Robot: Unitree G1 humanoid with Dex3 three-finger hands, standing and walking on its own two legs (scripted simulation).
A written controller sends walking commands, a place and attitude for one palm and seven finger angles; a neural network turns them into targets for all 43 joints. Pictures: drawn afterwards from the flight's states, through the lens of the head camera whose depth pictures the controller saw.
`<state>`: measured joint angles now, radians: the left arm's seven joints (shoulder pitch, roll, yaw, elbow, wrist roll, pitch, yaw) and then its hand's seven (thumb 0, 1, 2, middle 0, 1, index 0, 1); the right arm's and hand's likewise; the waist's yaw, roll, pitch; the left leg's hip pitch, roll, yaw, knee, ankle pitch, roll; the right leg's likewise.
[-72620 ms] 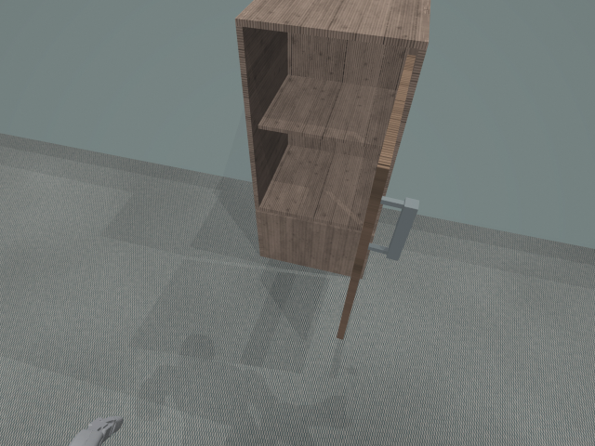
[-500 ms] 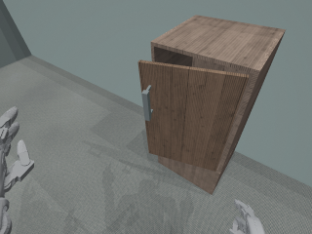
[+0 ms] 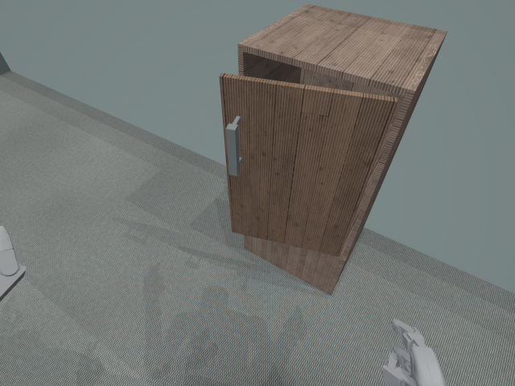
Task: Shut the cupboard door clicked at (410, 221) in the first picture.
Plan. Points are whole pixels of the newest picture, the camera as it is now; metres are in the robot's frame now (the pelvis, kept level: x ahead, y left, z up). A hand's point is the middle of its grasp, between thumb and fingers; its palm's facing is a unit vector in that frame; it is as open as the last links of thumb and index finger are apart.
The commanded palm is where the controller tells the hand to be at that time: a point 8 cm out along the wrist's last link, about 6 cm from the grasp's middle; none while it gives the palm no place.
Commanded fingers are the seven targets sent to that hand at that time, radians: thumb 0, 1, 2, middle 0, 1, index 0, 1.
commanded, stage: step back with the hand held close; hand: left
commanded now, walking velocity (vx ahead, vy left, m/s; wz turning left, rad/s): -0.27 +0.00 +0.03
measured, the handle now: (235, 146) +0.67 +0.10 -0.02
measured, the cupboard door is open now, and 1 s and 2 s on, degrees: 17 17 17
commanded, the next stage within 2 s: stop stepping back and stand still in 0.70 s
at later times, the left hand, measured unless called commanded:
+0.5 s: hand out of the picture +0.11 +0.27 +0.18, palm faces +0.51 -0.71 -0.50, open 7.5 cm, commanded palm +0.02 +0.30 +0.19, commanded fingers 0.00 0.90 0.90 -0.20 -0.30 -0.20 -0.30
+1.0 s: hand out of the picture -0.04 +0.27 +0.20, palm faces +0.53 -0.76 -0.38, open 7.5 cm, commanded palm -0.09 +0.30 +0.19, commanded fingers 0.00 0.90 0.90 -0.20 -0.30 -0.20 -0.30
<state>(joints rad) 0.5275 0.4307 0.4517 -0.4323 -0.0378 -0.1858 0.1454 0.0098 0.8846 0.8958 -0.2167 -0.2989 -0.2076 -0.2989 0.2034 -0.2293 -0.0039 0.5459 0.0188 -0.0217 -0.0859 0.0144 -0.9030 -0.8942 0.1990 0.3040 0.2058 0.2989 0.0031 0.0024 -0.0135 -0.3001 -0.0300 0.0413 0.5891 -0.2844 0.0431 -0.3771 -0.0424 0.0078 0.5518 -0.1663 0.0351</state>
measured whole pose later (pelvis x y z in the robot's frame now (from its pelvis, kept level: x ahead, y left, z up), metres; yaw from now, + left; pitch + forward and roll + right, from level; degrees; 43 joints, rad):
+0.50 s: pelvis -0.09 -0.02 -0.01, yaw +6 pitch -1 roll -2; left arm 0.50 0.46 0.48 -0.48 -0.02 -0.24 0.18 0.01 0.88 0.90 -0.22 -0.30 -0.21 -0.30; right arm 0.26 -0.23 -0.02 0.58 0.01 -0.07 -0.07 0.01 -0.90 -0.89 0.20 0.30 0.21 0.30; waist -0.06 0.01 0.04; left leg -0.49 0.03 0.02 0.67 -0.19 0.05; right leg -0.49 0.03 0.01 0.73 -0.24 0.03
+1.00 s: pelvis -0.22 -0.01 +0.01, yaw +2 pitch +1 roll -4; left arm 0.51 0.41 0.46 -0.55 -0.06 -0.20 0.16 0.01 0.88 0.90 -0.21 -0.30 -0.21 -0.30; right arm 0.18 -0.13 0.04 0.57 0.00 -0.14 -0.03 0.01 -0.90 -0.89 0.20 0.30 0.21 0.30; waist 0.03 0.00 -0.03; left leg -0.45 0.10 0.09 0.44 -0.08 0.01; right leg -0.24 0.06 -0.08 0.75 -0.52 0.01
